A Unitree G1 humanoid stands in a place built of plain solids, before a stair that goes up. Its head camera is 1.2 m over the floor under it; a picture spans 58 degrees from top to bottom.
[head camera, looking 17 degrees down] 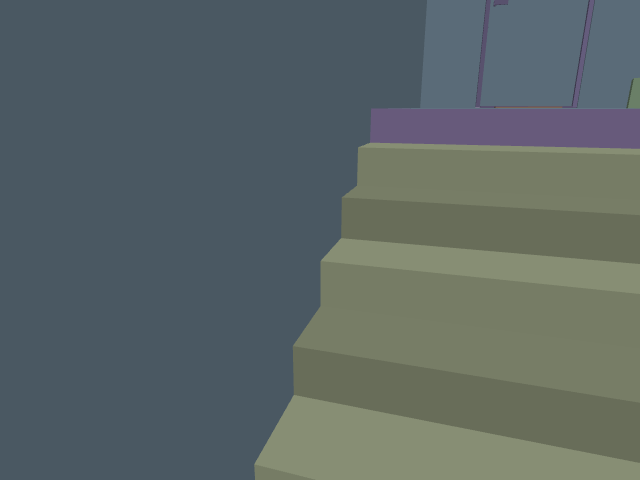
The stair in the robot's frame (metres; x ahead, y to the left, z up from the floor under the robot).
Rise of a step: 0.17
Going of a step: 0.29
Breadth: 1.31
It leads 17 degrees to the right of straight ahead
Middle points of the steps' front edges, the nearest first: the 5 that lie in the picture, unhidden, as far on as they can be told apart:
0.96 -0.54 0.52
1.23 -0.63 0.69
1.51 -0.71 0.86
1.79 -0.80 1.03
2.06 -0.88 1.20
